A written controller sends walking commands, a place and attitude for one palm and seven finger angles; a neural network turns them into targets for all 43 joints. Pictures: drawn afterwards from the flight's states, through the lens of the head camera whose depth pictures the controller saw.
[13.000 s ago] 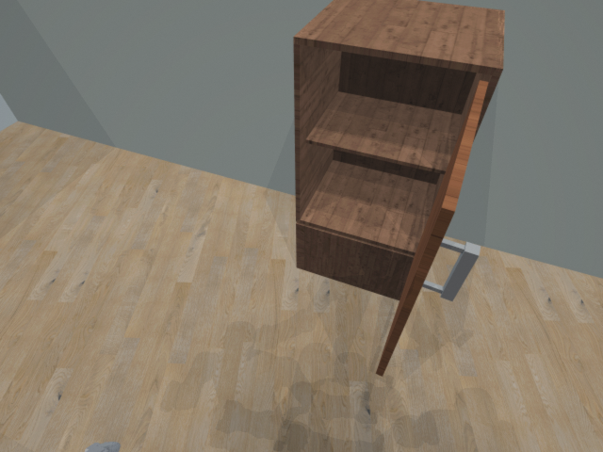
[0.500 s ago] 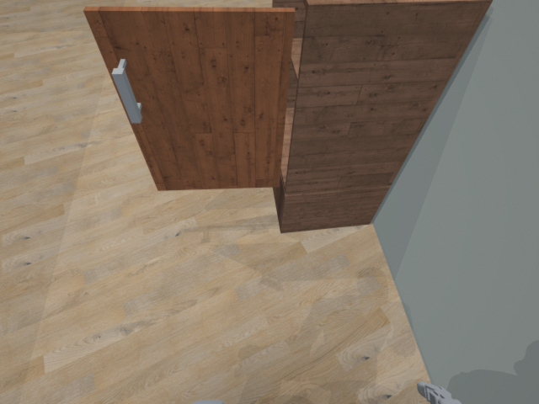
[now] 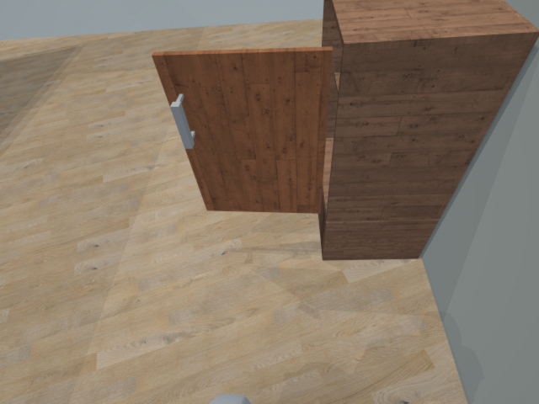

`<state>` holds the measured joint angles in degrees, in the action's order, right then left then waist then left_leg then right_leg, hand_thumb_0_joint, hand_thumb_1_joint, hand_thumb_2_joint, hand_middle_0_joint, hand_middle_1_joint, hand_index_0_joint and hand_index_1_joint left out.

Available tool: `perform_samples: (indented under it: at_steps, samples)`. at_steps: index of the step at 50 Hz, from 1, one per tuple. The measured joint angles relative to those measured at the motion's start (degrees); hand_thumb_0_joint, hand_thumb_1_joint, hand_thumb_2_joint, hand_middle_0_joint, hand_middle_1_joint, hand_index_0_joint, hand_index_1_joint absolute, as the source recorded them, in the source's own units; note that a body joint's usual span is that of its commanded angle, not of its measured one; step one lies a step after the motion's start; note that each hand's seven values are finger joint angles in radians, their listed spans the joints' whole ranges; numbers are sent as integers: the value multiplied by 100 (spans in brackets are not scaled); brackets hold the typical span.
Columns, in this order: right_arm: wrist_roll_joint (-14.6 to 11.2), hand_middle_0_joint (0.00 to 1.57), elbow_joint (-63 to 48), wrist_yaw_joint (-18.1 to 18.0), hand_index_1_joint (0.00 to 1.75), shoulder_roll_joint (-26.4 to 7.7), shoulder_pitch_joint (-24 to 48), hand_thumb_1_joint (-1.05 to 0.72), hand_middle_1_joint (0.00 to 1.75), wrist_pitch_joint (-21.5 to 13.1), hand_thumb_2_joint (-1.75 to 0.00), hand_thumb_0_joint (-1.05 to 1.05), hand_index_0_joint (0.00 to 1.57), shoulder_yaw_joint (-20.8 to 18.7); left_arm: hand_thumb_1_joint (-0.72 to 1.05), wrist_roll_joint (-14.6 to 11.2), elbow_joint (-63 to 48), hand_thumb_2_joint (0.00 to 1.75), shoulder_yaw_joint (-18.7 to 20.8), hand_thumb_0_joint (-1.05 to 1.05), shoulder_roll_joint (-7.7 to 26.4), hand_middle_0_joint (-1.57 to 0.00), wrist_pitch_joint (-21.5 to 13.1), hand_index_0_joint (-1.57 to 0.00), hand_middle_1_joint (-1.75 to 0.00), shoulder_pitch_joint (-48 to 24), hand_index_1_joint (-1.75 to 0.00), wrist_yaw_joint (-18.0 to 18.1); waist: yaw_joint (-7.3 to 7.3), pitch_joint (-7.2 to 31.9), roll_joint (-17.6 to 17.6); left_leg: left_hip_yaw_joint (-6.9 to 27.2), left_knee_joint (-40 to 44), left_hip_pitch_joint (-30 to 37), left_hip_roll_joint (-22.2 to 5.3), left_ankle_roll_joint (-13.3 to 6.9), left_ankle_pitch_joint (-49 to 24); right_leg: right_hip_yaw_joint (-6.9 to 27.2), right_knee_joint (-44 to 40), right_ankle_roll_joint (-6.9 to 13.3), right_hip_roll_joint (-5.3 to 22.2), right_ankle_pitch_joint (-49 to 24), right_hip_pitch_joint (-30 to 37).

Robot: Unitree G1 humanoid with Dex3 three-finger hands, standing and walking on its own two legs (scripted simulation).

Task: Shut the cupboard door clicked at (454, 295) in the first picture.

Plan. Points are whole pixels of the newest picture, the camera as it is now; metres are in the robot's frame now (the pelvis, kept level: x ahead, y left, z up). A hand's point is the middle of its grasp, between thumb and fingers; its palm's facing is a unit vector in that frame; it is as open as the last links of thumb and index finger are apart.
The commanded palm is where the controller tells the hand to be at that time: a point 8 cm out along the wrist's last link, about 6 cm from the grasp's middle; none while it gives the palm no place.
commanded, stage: take the last steps up to it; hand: left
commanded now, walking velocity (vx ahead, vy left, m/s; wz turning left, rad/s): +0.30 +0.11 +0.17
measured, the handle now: (185, 121) +0.78 +0.29 -0.04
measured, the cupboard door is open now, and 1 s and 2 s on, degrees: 86 86 86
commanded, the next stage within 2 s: come to a stop and stand still in 0.88 s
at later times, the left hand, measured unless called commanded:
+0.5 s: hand out of the picture +0.04 +0.28 -0.17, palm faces +0.10 -0.98 -0.18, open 7.4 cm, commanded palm none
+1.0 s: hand (169, 295) +0.34 +0.26 -0.16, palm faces +0.07 -0.97 -0.22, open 7.2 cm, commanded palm none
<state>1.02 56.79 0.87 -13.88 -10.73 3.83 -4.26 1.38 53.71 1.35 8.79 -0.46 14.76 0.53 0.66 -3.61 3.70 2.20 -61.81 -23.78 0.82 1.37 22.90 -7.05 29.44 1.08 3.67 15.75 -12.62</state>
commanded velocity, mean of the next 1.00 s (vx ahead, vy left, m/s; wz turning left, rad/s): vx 0.23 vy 0.03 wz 0.02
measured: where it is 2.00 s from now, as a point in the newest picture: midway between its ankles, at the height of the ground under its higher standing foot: (272, 394)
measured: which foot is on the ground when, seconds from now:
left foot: up 0.00-0.32, down 0.34-0.82, up 0.84-1.00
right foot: down 0.00-0.34, up 0.36-0.80, down 0.82-1.00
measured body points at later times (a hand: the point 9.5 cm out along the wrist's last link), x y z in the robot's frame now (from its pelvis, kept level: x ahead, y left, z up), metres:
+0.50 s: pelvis +0.09 +0.09 +0.00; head +0.09 +0.11 +0.45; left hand +0.04 +0.33 -0.16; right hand +0.15 -0.14 -0.14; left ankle +0.06 +0.18 -0.74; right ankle +0.08 -0.04 -0.66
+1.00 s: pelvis +0.27 +0.08 +0.00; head +0.30 +0.06 +0.44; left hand +0.34 +0.31 -0.15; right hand +0.25 -0.15 -0.17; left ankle +0.23 +0.21 -0.67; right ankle +0.32 -0.02 -0.74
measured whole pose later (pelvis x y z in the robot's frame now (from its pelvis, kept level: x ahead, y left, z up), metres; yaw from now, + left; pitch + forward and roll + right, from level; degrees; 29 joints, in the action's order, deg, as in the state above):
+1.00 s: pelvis +0.27 +0.08 +0.00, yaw +2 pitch -1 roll +0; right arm 0.9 63.0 -0.8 -8.5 -18.4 -0.9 -2.9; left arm 0.9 57.5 3.5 8.4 -3.0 10.6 1.1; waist -1.5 -4.4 2.2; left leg -1.9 -63.2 -24.6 -4.5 -0.3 22.2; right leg -7.6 28.9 2.4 1.3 11.4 -16.4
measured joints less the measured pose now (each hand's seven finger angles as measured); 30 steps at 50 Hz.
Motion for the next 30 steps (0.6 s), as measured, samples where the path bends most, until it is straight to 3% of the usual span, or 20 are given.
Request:
perform_samples:
  at_steps: [3,6,12,16,19,21,23,26,30]
  samples:
    - [28,20,106,61,30,-21,-137,-91,30,-28,-90,0,20,-20,90,21,127,90,11,0,-72,-20,-82,-20,-30,201,-30,-2,22,85,-79,-151,-134,-112,-194,68,-360,-86,-318,-26,76,-114,181]
    - [38,20,189,92,30,-17,-211,-91,30,-38,-90,0,20,-24,90,46,276,90,23,0,-105,-20,-156,-20,-30,411,-30,-11,82,132,-174,-269,285,-74,-358,112,-444,-157,-551,-81,167,-174,343]
    - [9,19,198,129,30,72,-106,-91,30,-123,-90,1,20,27,90,93,639,90,68,0,-39,-20,-176,-20,-30,815,-30,-42,268,144,-340,-511,1759,198,-476,39,-351,-266,-729,-290,354,-128,583]
    - [-14,19,72,115,30,185,-14,-91,30,-348,-90,1,20,109,90,68,896,90,133,0,77,-20,-82,-20,-30,1075,-30,-47,349,178,-421,-760,3088,803,-402,-45,-536,-249,-311,-480,465,218,568]
    - [17,20,10,10,30,375,27,-91,30,-572,-90,0,20,157,90,40,1080,90,162,0,187,-20,106,-20,-30,1071,-30,-38,286,122,-575,-884,2970,912,-291,-230,-619,129,1315,-271,486,1118,-27]
    - [8,20,12,-68,30,500,-92,-91,30,-641,-90,0,20,198,90,39,1138,90,175,1,227,-20,171,-20,-30,947,-30,-49,210,142,-580,-952,3092,1118,-269,-306,-570,274,2524,-146,345,1081,-583]
    - [-23,20,45,-186,30,501,-252,-94,30,-706,-90,-1,21,133,90,44,1092,90,187,1,250,-20,137,-20,-30,780,-30,-85,127,176,-570,-997,3448,1403,-209,-336,-654,273,3132,-112,291,716,-1037]
    - [-27,20,226,-212,30,461,-538,-95,30,-748,-90,-1,21,166,91,46,893,90,199,1,278,-19,71,-19,-30,449,-30,-112,74,214,-569,-1042,3990,1814,-96,-401,-781,239,3291,-154,279,209,-1539]
    - [-40,20,523,-215,30,506,-942,-94,30,-748,-90,-1,20,206,91,31,591,90,209,0,279,-19,43,-19,-30,-56,-30,-131,21,215,-584,-1046,4465,2250,42,-425,-814,262,2849,-225,303,-228,-1913]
